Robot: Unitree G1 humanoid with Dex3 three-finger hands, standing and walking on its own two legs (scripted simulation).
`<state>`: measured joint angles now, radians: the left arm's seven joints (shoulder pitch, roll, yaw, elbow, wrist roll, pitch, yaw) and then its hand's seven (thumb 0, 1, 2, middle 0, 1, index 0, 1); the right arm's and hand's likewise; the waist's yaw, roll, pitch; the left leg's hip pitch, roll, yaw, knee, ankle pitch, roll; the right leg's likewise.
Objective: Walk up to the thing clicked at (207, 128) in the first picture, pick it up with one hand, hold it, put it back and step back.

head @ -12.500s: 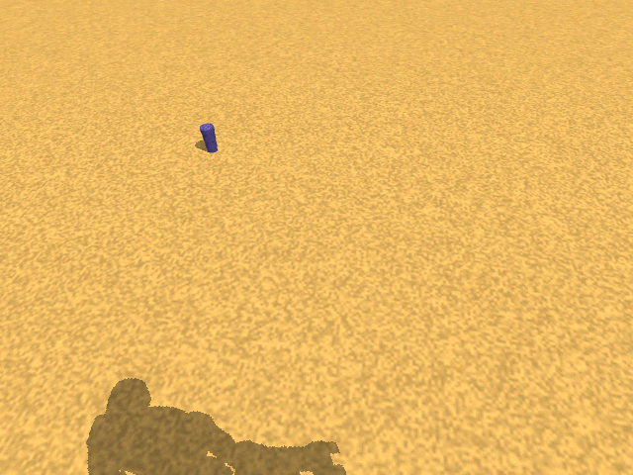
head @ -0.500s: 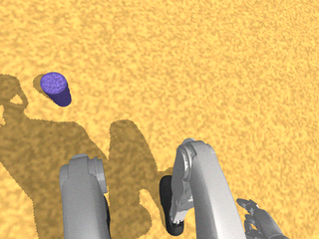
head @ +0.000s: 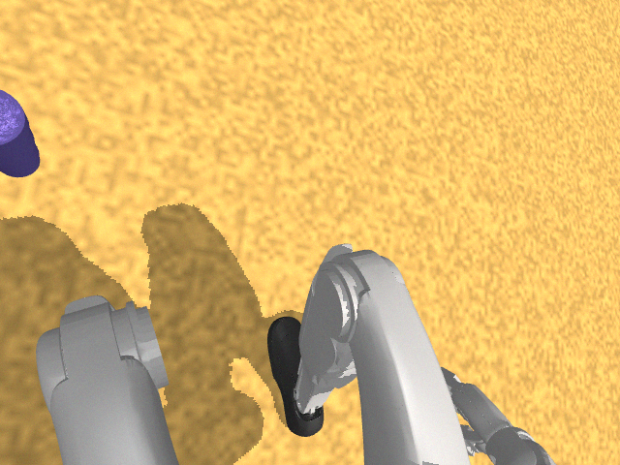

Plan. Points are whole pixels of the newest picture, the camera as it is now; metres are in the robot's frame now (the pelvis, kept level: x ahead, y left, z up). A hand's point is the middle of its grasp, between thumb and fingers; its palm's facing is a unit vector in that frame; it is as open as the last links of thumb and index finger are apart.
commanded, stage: approach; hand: left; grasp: from the side
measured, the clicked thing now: (3, 140) +0.54 +0.28 -0.26
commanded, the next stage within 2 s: close in in 0.14 s
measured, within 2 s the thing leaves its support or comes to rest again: neither
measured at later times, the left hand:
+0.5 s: hand out of the picture +0.50 +0.30 -0.20, palm faces +0.31 -0.95 +0.02, open 17.3 cm
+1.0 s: hand out of the picture +0.50 +0.29 -0.21, palm faces +0.32 -0.95 -0.03, open 17.2 cm
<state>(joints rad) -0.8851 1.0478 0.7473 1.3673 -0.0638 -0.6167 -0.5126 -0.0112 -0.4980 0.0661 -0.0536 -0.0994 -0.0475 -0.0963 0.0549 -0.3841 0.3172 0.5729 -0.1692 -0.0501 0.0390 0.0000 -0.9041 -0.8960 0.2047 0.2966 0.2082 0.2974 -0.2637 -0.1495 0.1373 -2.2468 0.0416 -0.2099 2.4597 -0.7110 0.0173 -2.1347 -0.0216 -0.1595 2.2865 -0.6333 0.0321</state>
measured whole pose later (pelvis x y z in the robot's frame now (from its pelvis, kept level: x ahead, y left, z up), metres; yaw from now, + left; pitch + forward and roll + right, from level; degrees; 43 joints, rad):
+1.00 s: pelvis -0.01 +0.01 -0.03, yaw -6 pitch +18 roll -20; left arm -0.91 1.05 0.48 1.63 -0.02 -1.03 -0.03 -0.01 -0.50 0.14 -0.04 -0.12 -0.05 -0.11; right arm -0.18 -0.37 0.58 0.53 -0.37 0.13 0.09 -0.01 -0.92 -0.90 0.20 0.30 0.21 0.30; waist -0.34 -0.27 0.29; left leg -2.23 0.04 -0.37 2.61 -0.75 0.01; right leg -2.07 0.03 -0.28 2.32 -0.61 0.07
